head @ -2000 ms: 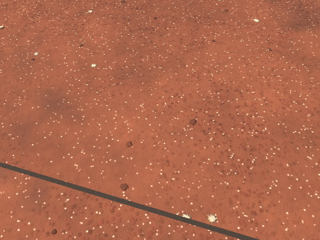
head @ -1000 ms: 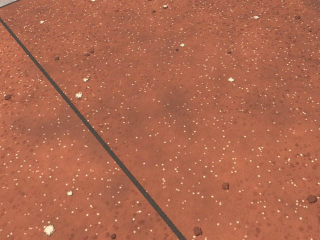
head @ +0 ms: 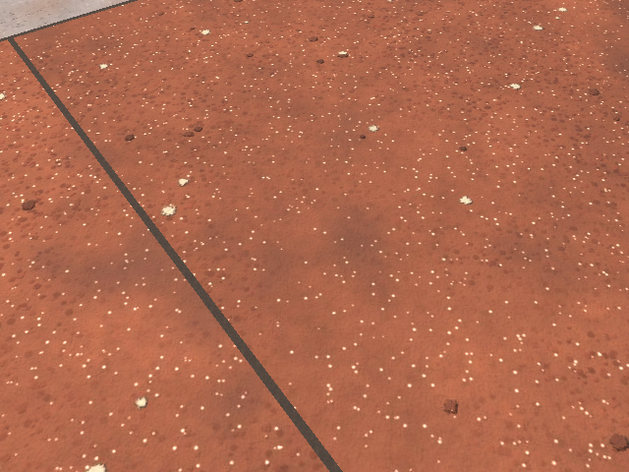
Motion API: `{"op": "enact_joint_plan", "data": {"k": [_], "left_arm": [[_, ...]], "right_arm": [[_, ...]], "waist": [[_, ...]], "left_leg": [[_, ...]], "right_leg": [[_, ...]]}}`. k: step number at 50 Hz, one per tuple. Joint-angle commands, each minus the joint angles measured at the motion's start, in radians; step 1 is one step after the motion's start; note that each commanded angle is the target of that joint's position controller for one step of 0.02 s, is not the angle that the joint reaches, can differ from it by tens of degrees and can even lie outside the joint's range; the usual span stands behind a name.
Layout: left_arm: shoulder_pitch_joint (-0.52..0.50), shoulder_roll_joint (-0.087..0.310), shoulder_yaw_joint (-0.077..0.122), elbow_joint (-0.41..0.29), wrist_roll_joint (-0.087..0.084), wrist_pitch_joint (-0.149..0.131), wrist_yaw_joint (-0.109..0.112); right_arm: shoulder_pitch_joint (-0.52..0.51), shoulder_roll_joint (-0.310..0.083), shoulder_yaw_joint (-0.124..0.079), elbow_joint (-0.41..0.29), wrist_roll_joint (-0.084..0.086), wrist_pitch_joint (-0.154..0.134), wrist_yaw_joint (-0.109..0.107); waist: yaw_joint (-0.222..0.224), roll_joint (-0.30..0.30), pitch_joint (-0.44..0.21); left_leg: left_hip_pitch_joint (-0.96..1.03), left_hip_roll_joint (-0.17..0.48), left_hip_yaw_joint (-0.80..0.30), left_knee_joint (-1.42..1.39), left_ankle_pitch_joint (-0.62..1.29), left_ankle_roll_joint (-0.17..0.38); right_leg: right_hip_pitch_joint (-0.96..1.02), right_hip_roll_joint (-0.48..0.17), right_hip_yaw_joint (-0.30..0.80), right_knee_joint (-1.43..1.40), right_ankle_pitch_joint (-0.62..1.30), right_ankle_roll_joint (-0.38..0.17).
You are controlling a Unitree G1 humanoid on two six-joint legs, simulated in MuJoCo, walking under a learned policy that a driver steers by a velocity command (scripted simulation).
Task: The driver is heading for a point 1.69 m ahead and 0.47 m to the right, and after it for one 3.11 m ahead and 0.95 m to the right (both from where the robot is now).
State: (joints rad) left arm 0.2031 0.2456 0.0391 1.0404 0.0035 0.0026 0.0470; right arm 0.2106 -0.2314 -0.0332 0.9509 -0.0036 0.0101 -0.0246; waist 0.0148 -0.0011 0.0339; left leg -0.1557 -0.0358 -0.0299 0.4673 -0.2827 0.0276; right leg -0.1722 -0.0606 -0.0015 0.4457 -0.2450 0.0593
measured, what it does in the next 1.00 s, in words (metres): stands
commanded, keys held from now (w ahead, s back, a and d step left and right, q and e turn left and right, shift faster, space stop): no key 0.76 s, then w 0.24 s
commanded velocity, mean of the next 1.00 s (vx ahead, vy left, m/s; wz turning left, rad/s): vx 0.05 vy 0.00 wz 0.00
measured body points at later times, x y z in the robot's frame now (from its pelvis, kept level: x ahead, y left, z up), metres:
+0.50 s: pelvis +0.00 +0.00 +0.00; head +0.01 +0.00 +0.45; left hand +0.01 +0.25 -0.16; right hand +0.03 -0.26 -0.15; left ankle -0.02 +0.10 -0.74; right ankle +0.00 -0.16 -0.74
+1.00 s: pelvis +0.03 -0.03 -0.01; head +0.03 -0.05 +0.44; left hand +0.04 +0.22 -0.15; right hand +0.00 -0.29 -0.16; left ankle -0.02 +0.10 -0.74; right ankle +0.01 -0.14 -0.73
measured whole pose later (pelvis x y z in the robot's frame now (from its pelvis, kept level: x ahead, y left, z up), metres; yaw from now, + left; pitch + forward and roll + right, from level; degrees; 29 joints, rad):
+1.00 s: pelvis +0.03 -0.03 -0.01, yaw -1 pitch +0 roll +0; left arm 0.32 0.20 0.03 1.10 -0.03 -0.07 0.02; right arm 0.37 -0.23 -0.04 1.07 0.04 -0.03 -0.03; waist -0.01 0.03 -0.02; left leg -0.15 0.01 -0.04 0.50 -0.36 0.02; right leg -0.27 -0.01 -0.06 0.63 -0.41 -0.07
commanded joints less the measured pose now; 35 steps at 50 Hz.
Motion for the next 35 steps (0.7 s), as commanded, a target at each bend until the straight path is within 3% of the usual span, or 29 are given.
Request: {"op": "enact_joint_plan", "data": {"k": [1,16,35], "left_arm": [[0.023,0.110,0.019,-0.013,0.000,-0.006,0.005],[0.066,0.080,0.008,0.046,-0.002,-0.003,0.009],[0.123,0.049,-0.002,0.076,-0.004,-0.003,0.012]], "right_arm": [[0.009,-0.110,-0.019,-0.019,0.001,-0.010,-0.005],[0.038,-0.094,-0.005,0.061,0.004,-0.010,-0.008],[0.082,-0.071,0.006,0.105,0.006,-0.010,-0.010]], "waist": [[0.000,0.006,-0.009],[-0.004,0.004,0.008],[-0.008,0.000,0.022]], "left_leg": [[-0.034,0.058,-0.051,-0.090,0.225,0.016],[-0.045,0.050,-0.035,-0.098,0.192,0.011],[-0.060,0.046,-0.023,-0.098,0.170,0.006]], "right_leg": [[0.012,0.003,-0.005,-0.048,0.143,-0.014],[-0.002,0.012,-0.010,-0.050,0.127,-0.019],[-0.017,0.020,-0.011,-0.046,0.115,-0.025]]}}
